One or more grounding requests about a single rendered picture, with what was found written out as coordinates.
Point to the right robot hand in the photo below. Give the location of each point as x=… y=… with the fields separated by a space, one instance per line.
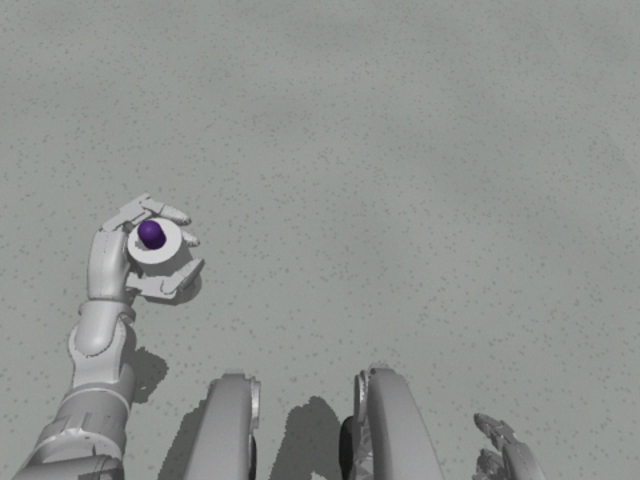
x=518 y=462

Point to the left robot arm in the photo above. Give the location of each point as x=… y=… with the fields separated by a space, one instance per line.
x=87 y=439

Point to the left robot hand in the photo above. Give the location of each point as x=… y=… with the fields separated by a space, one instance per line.
x=114 y=274

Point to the bottle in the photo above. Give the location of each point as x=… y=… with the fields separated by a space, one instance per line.
x=158 y=247

